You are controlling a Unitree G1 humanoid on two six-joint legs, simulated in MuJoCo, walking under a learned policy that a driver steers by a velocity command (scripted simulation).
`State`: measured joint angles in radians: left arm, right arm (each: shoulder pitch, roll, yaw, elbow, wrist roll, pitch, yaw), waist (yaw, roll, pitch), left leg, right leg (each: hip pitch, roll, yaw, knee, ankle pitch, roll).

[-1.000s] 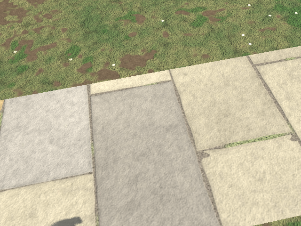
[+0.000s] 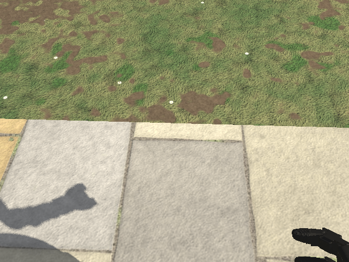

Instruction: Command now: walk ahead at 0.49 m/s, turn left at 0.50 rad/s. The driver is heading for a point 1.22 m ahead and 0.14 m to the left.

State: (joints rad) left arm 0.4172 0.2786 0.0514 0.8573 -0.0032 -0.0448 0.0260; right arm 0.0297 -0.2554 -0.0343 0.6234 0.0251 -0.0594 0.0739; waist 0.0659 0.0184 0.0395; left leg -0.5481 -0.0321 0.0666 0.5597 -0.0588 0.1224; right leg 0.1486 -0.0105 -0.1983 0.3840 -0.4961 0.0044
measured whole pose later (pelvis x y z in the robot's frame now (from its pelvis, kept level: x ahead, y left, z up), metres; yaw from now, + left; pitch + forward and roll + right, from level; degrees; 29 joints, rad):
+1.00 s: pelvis +0.40 +0.02 +0.02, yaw +19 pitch -1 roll -1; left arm 0.20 0.24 0.01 0.81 0.02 -0.02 -0.01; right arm 0.17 -0.23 -0.03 0.71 -0.02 0.02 -0.02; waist 0.02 -0.01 0.02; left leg -0.28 0.01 -0.06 0.56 -0.26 -0.01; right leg -0.23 0.01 -0.02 0.51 -0.27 0.00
